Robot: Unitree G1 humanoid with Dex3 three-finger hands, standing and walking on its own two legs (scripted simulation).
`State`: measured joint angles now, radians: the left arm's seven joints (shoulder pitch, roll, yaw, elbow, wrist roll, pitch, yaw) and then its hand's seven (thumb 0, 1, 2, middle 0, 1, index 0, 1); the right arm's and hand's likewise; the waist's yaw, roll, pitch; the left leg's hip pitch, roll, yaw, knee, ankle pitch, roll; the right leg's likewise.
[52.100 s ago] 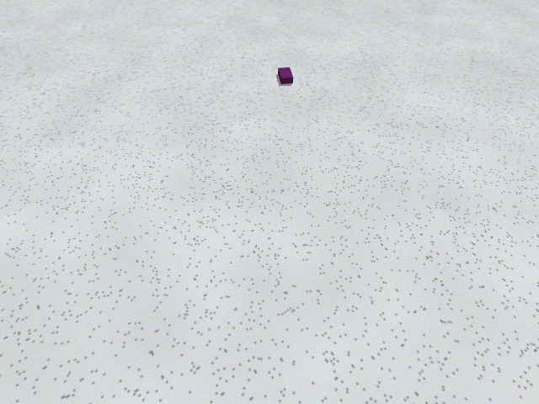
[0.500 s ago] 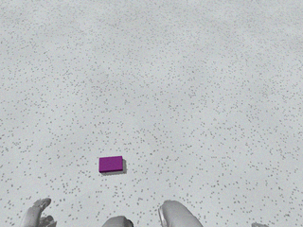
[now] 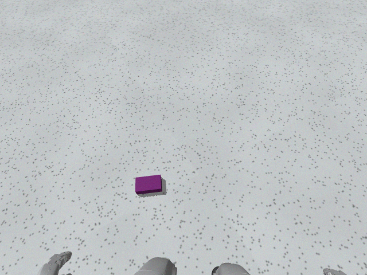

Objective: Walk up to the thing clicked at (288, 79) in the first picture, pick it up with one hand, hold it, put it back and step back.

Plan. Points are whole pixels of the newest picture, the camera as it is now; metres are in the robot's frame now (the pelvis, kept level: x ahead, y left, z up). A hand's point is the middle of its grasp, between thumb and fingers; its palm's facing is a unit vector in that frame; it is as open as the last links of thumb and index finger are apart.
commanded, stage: step back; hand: left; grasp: from above
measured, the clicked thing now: (148, 184) +0.60 +0.24 -0.74
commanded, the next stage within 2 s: none
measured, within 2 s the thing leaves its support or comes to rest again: neither
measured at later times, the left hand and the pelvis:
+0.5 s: hand out of the picture -0.09 +0.27 -0.16, palm faces -0.01 -0.91 -0.41, open 7.4 cm; pelvis -0.17 -0.01 -0.02, yaw -2 degrees
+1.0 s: hand out of the picture -0.23 +0.25 -0.15, palm faces +0.08 -0.91 -0.40, open 7.3 cm; pelvis -0.36 -0.02 -0.02, yaw +5 degrees
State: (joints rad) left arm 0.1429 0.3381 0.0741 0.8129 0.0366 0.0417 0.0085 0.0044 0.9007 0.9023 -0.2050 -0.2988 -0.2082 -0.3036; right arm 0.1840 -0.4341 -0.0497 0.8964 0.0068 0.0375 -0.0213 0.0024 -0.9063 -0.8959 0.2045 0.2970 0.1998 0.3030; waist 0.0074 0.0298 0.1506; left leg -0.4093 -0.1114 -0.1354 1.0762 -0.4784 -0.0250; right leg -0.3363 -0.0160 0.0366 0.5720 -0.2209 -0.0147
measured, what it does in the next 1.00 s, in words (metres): walks backwards: left foot, then right foot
